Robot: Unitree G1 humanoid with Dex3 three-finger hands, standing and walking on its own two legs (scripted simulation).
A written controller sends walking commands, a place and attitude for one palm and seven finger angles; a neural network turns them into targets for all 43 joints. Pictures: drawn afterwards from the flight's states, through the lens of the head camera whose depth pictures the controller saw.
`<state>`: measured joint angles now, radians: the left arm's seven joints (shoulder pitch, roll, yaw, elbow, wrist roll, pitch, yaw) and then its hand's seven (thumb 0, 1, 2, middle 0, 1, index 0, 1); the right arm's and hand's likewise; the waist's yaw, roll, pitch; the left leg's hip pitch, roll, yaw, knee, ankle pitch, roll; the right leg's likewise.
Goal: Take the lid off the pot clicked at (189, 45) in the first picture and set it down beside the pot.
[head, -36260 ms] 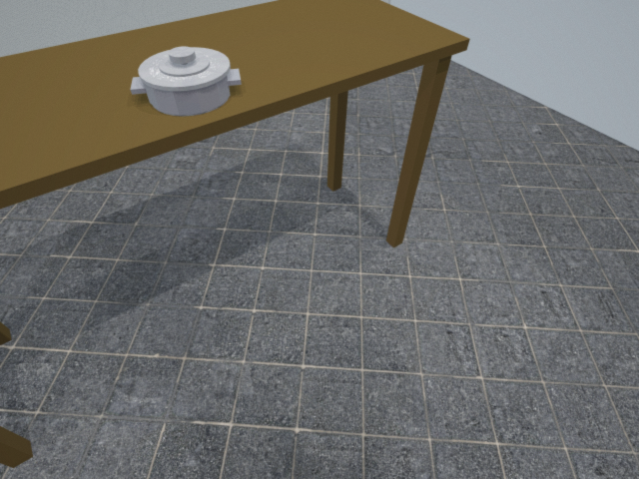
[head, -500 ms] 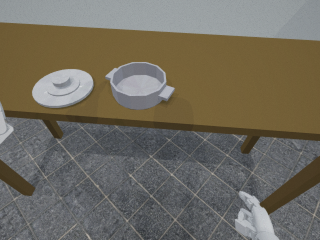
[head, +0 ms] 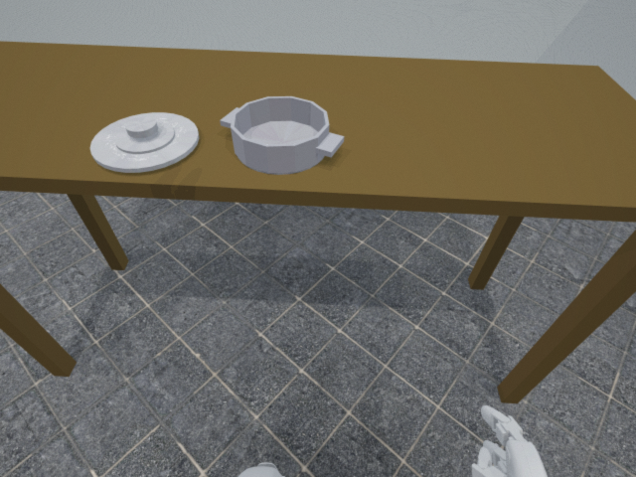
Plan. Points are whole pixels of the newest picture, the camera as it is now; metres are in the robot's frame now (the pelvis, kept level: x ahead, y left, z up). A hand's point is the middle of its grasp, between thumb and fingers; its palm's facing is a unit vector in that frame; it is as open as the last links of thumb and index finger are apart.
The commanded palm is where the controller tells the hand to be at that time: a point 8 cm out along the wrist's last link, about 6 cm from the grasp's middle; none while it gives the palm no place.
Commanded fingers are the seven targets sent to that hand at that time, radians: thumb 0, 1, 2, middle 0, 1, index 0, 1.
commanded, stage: step back with the hand held close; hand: left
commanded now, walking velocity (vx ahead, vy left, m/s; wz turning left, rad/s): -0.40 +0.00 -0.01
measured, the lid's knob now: (141, 127) +0.61 +0.33 +0.13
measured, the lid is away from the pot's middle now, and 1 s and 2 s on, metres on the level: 0.23 0.23 0.23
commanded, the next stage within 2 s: stop stepping back and stand still in 0.24 s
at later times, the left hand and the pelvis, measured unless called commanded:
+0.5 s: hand out of the picture +0.07 +0.23 +0.29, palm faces +0.48 -0.77 -0.42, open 7.4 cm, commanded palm -0.01 +0.28 +0.31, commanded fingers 0.00 0.90 0.90 -0.20 -0.30 -0.20 -0.30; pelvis -0.13 +0.00 +0.01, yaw +1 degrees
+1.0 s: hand out of the picture +0.02 +0.21 +0.30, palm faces +0.50 -0.76 -0.42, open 7.4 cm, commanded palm -0.04 +0.27 +0.31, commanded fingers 0.00 0.90 0.90 -0.20 -0.30 -0.20 -0.30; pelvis -0.16 -0.01 +0.02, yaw +1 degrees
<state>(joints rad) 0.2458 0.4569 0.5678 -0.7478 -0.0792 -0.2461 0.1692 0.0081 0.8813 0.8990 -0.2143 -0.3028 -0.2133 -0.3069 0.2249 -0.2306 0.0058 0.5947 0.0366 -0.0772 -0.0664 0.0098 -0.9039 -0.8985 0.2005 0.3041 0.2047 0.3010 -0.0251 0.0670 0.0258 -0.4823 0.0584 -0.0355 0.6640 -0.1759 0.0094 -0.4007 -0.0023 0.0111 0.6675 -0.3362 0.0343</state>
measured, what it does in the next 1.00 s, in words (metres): walks backwards: right foot, then left foot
